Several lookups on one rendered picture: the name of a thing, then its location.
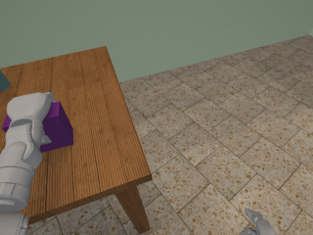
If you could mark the robot left forearm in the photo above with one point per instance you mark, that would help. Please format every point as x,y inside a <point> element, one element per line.
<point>18,161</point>

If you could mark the table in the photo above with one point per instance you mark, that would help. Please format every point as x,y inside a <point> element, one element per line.
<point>106,157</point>

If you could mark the right robot hand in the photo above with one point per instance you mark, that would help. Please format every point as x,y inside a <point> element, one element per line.
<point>263,227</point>

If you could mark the left robot upper arm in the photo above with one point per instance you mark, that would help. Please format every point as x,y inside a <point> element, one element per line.
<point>13,223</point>

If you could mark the left robot hand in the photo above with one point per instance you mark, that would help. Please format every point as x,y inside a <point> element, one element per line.
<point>35,105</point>

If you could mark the sponge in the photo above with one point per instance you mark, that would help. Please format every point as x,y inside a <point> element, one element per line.
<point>55,125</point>

